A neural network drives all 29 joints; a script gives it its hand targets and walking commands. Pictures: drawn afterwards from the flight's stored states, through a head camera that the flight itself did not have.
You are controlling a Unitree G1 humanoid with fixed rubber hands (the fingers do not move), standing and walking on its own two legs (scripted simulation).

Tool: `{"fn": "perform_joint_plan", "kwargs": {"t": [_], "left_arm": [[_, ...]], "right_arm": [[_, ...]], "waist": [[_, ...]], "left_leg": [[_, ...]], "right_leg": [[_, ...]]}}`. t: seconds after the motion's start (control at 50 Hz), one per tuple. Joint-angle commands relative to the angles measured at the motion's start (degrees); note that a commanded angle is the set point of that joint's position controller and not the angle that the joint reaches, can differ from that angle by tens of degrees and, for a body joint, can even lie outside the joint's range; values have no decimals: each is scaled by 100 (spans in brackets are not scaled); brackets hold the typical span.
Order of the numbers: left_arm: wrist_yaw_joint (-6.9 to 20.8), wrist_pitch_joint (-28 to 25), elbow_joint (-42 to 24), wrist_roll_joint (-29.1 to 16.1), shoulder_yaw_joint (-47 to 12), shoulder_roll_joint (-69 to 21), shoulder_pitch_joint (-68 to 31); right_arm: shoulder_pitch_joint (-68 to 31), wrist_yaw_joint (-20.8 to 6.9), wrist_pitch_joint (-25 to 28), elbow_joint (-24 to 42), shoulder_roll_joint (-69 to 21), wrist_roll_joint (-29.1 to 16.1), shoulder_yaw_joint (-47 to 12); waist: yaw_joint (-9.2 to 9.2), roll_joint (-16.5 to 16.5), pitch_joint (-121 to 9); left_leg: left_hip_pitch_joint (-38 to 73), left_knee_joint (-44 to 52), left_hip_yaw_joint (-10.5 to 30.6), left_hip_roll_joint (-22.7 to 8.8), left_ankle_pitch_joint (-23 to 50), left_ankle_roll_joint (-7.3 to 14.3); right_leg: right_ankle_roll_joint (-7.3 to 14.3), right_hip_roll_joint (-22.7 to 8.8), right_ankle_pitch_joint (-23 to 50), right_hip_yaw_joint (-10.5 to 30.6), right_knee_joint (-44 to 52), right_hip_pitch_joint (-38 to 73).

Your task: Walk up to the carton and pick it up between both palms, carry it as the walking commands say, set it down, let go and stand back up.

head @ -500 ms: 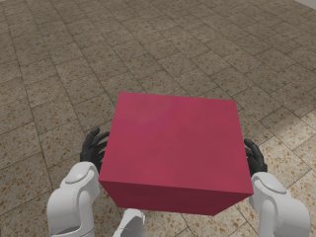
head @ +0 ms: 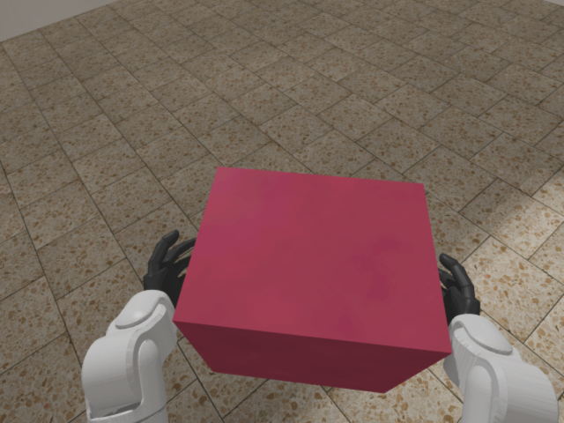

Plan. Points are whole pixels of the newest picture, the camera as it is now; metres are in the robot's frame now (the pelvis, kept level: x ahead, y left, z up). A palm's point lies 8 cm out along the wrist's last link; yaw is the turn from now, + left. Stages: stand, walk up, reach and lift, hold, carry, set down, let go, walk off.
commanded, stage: carry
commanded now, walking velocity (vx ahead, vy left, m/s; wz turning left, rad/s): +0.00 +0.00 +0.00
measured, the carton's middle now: (307, 288) +0.30 +0.00 +0.02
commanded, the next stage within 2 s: none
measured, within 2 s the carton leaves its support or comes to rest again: neither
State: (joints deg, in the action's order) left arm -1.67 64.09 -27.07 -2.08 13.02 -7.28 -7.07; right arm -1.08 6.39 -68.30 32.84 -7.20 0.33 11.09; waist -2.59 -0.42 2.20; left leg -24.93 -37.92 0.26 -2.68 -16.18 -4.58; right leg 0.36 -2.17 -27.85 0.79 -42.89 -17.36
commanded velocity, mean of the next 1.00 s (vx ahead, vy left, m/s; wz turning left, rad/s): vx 0.00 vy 0.00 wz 0.00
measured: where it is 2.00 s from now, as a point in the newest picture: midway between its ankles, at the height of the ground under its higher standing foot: outside the picture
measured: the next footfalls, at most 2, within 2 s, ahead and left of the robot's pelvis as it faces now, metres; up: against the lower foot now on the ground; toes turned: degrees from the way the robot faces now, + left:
none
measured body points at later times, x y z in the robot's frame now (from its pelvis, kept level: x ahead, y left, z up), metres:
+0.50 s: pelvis -0.03 +0.00 +0.00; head +0.00 -0.02 +0.45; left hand +0.25 +0.18 +0.08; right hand +0.23 -0.17 +0.05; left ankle +0.02 +0.17 -0.72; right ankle -0.09 -0.11 -0.72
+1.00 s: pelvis -0.08 +0.02 +0.00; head -0.10 +0.01 +0.45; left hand +0.19 +0.20 +0.07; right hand +0.18 -0.15 +0.05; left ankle +0.02 +0.17 -0.72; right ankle -0.09 -0.11 -0.72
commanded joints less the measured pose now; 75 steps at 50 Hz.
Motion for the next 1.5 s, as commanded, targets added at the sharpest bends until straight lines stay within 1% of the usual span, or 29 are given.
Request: {"fn": "perform_joint_plan", "kwargs": {"t": [0.0, 0.14, 0.2, 0.26, 0.3, 0.34, 0.42, 0.44, 0.48, 0.5, 0.54, 0.58, 0.6, 0.72, 0.74, 0.82, 0.84, 0.86, 0.92, 1.02, 1.06, 1.16, 1.18, 1.22, 1.28, 1.36, 1.38, 1.44, 1.48], "left_arm": [[689, -120, -780, -1679, -4639, -4559, -1787], [644, -165, -685, -1525, -4671, -4348, -2016], [705, -251, 259, -1182, -4176, -3947, -1534], [676, -284, -878, -1620, -4724, -4412, -1863], [713, -377, 851, -918, -3796, -3621, -1648], [701, -335, -893, -1610, -4758, -4469, -1890], [693, -434, 753, -934, -3864, -3615, -2038], [702, -367, -129, -1344, -4425, -4227, -1882], [702, -512, 916, -903, -3908, -3642, -1843], [661, -520, -442, -1400, -4629, -4260, -2276], [704, -537, 970, -834, -3866, -3597, -2004], [728, -617, 82, -1304, -4414, -4181, -2363], [708, -663, 1471, -650, -3597, -3396, -2183], [625, -608, -126, -1277, -4485, -4105, -2679], [612, -621, 1325, -710, -3685, -3538, -2343], [596, -727, 44, -1242, -4389, -4134, -2843], [606, -684, 1388, -652, -3633, -3413, -2462], [604, -674, 286, -1115, -4238, -3990, -2680], [567, -662, 959, -848, -3935, -3675, -2680], [576, -912, 526, -1045, -4113, -3931, -2759], [614, -1036, 1224, -742, -3652, -3397, -2960], [604, -1188, 860, -898, -3832, -3793, -2888], [629, -1317, 2364, -294, -3014, -2930, -2560], [622, -1383, 989, -870, -3836, -3580, -3044], [667, -1460, 2038, -444, -3324, -3056, -2750], [511, -1300, -75, -1227, -4170, -3748, -3044], [601, -1302, 1834, -539, -3423, -3215, -2675], [477, -1281, 655, -940, -3670, -3486, -2863], [475, -1252, 1461, -651, -3320, -3078, -2508]], "right_arm": [[-3691, -781, 547, 1647, -4151, -1681, -4982], [-3387, -814, 558, 938, -4042, -1553, -4760], [-3452, -819, 690, 595, -3520, -1254, -4497], [-3469, -802, 694, 1315, -4109, -1637, -4932], [-3493, -857, 807, -141, -3233, -1019, -4111], [-3671, -828, 740, 1535, -4146, -1731, -5078], [-3422, -893, 776, -456, -3334, -989, -4065], [-3692, -848, 782, 920, -3786, -1441, -4751], [-3297, -905, 928, -596, -3272, -922, -3941], [-3442, -917, 880, 473, -3924, -1346, -4530], [-3388, -944, 921, -684, -3254, -915, -3946], [-4056, -927, 1012, 678, -3660, -1323, -4527], [-3664, -941, 1051, -934, -2996, -763, -3698], [-4051, -868, 1012, 583, -3752, -1374, -4519], [-3888, -854, 1045, -798, -3190, -871, -3773], [-4097, -866, 1149, 335, -3737, -1278, -4254], [-3849, -891, 1106, -963, -3045, -718, -3573], [-4118, -843, 1129, 293, -3578, -1181, -4162], [-3898, -859, 1121, -522, -3207, -843, -3687], [-4302, -869, 1355, 191, -3462, -1124, -4088], [-4103, -880, 1455, -854, -3098, -764, -3565], [-4771, -874, 1687, 110, -3271, -1119, -3884], [-3966, -920, 1735, -1900, -2618, -375, -3007], [-4074, -900, 1818, -847, -3245, -777, -3575], [-3822, -941, 1903, -1821, -2694, -373, -3109], [-4151, -830, 1727, 191, -3446, -1265, -3989], [-3675, -924, 1728, -1819, -2954, -507, -3188], [-4396, -782, 1759, -124, -3115, -1105, -3657], [-3827, -786, 1734, -1127, -2737, -691, -3181]], "waist": [[235, 767, -3436], [232, 240, -3257], [242, 794, -3204], [229, 279, -3390], [216, 403, -3254], [225, 476, -3166], [251, 684, -3065], [244, 703, -2905], [194, -142, -3209], [196, -142, -3346], [212, 69, -2844], [241, 550, -2840], [239, 431, -2632], [249, 458, -2166], [251, 202, -2129], [209, 31, -2450], [208, 102, -2137], [222, 290, -2177], [193, -245, -1998], [232, 417, -2062], [245, 575, -1922], [206, 107, -2395], [227, 135, -2391], [216, 57, -2272], [227, 312, -2280], [226, 335, -2364], [224, 171, -2363], [249, 398, -2057], [232, 216, -2349]], "left_leg": [[1476, 95, -315, -288, 3576, 558], [1687, 125, -83, -437, 3759, 645], [1481, 249, -151, -327, 2949, 602], [1757, 143, -163, -400, 3729, 621], [1745, 111, -74, -457, 4007, 692], [1522, 56, -13, -456, 3796, 659], [1621, 458, -63, -396, 2275, 513], [1556, 396, -6, -435, 2855, 613], [1910, 281, 133, -682, 4227, 662], [2080, 267, 163, -763, 4405, 643], [1627, 291, 65, -651, 3488, 633], [1675, 430, 43, -506, 2477, 529], [1482, 553, 180, -487, 2071, 601], [1329, 839, 279, -443, 861, 465], [1441, 834, 274, -433, 981, 491], [1592, 805, 194, -416, 1114, 449], [1525, 1016, 377, -474, 584, 543], [1399, 1064, 405, -524, 594, 537], [1416, 1419, 702, -671, -26, 560], [1455, 1119, 380, -501, 500, 462], [1288, 980, 304, -467, 684, 437], [1575, 1077, 462, -593, 1199, 552], [1639, 1014, 516, -648, 1545, 568], [1519, 925, 329, -557, 1529, 509], [1463, 654, 257, -528, 2171, 532], [1493, 689, 285, -551, 2251, 497], [1438, 747, 306, -515, 2094, 500], [1363, 803, 286, -492, 1319, 485], [1392, 807, 300, -500, 1408, 508]], "right_leg": [[248, -538, 6191, 109, 396, 1630], [244, -602, 5350, 235, 574, 1145], [247, -614, 5754, 211, 611, 1357], [210, -571, 5320, 137, 629, 1347], [198, -497, 5131, 153, 630, 1221], [160, -528, 5029, 131, 683, 1207], [311, -645, 4593, 379, 958, 1067], [243, -612, 4480, 301, 883, 863], [173, -463, 3508, 166, 699, 874], [164, -357, 2950, 136, 700, 772], [137, -417, 2645, 210, 1043, 501], [244, -567, 2955, 382, 1153, 393], [189, -661, 2277, 494, 1350, 192], [182, -563, 812, 575, 1717, -454], [181, -498, 732, 575, 1768, -468], [198, -439, 922, 486, 1757, -311], [200, -501, 344, 568, 1775, -725], [171, -458, 458, 484, 1750, -605], [106, -204, 28, 348, 1552, -868], [154, -316, 474, 378, 1690, -694], [116, -479, 568, 473, 1832, -729], [112, -293, 872, 287, 1551, -479], [129, -269, 1072, 243, 1385, -503], [109, -314, 1198, 260, 1490, -399], [135, -434, 2000, 366, 1435, -289], [131, -346, 1994, 259, 1302, -238], [146, -328, 1749, 256, 1319, -174], [193, -406, 1326, 479, 1552, -555], [211, -395, 1241, 351, 1485, -369]]}}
